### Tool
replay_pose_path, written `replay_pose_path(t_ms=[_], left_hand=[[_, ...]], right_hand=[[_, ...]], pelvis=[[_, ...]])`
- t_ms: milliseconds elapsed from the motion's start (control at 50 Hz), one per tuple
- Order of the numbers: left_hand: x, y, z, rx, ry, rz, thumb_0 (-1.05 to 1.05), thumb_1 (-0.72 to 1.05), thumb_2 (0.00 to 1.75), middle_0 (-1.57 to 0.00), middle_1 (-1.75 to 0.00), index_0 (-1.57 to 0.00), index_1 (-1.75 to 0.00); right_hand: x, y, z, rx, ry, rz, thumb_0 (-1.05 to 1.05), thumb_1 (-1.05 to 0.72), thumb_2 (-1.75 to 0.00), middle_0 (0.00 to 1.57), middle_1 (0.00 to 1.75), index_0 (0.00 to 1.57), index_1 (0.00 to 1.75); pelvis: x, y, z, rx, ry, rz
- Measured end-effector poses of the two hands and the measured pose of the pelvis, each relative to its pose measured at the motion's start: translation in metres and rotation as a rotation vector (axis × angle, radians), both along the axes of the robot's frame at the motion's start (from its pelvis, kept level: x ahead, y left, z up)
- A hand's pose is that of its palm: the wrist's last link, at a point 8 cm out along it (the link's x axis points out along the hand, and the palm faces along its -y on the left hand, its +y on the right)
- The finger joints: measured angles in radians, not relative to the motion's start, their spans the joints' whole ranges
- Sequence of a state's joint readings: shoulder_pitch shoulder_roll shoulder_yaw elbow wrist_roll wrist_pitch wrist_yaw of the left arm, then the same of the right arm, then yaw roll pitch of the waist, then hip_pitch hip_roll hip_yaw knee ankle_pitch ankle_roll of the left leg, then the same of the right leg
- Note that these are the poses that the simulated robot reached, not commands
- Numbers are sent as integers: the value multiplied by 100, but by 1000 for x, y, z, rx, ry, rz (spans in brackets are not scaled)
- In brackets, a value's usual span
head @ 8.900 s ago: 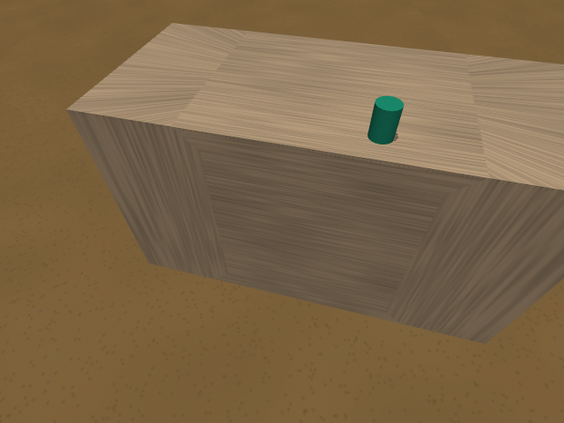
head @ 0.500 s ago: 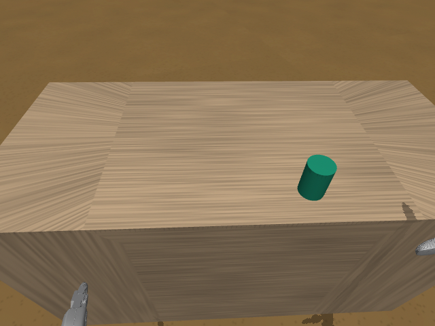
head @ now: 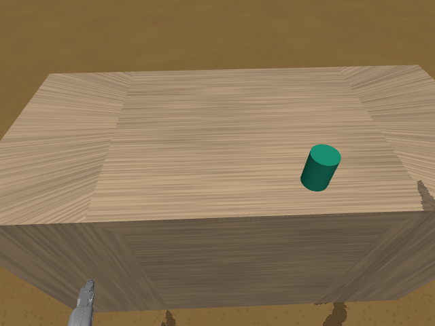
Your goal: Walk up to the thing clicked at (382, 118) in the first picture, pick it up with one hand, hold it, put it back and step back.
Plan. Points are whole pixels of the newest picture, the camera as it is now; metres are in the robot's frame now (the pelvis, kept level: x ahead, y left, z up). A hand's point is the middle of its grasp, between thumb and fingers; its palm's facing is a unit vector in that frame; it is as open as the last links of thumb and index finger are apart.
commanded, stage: go down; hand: right
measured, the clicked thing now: (319, 168) +0.44 -0.22 +0.02
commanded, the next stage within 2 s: approach in 1.84 s
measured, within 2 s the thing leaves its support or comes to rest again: neither
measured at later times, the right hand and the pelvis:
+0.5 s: hand out of the picture +0.34 -0.39 +0.15, palm faces +0.21 +0.98 +0.02, open 17.6 cm; pelvis +0.01 +0.00 +0.00, yaw +0 degrees
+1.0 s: hand out of the picture +0.36 -0.41 +0.15, palm faces +0.23 +0.97 +0.02, open 17.6 cm; pelvis +0.02 -0.01 -0.01, yaw +0 degrees
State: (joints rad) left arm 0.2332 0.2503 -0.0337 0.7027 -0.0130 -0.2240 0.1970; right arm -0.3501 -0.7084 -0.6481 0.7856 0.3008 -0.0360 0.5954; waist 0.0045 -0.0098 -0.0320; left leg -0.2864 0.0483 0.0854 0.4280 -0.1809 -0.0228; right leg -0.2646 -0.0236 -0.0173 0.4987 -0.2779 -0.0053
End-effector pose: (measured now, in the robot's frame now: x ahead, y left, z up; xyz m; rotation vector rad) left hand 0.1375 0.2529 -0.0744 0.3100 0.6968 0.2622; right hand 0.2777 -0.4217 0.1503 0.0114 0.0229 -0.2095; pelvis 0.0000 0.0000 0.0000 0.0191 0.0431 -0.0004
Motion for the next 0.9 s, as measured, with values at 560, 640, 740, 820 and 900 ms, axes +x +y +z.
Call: replay_pose_path(t_ms=[560,640,740,820,900], left_hand=[[13,8,4,59,-12,-1,-1,-56,7,-6,-5,-5,-6],[15,6,4,56,-6,-9,-1,-56,7,-6,-5,-5,-6],[13,3,1,57,10,-9,-1,-56,7,-6,-5,-5,-6],[15,4,2,66,11,-5,-1,-56,7,-6,-5,-5,-6],[19,1,4,67,-1,-7,-1,-56,8,-6,-5,-5,-6]], right_hand=[[34,-19,1,10,24,-8,-1,56,-6,4,5,4,6],[36,-21,0,10,21,-10,-1,56,-6,4,5,4,6],[40,-26,-1,15,24,-19,-1,57,-6,4,5,4,6],[45,-29,1,11,22,-23,-1,58,-6,3,5,4,6],[49,-32,3,10,16,-21,-1,58,-7,3,5,4,6]], pelvis=[[11,3,-4,10,73,-3],[12,3,-5,12,79,-4],[14,2,-5,13,90,-6],[16,-1,-6,15,93,-4],[17,-3,-7,18,96,-2]])
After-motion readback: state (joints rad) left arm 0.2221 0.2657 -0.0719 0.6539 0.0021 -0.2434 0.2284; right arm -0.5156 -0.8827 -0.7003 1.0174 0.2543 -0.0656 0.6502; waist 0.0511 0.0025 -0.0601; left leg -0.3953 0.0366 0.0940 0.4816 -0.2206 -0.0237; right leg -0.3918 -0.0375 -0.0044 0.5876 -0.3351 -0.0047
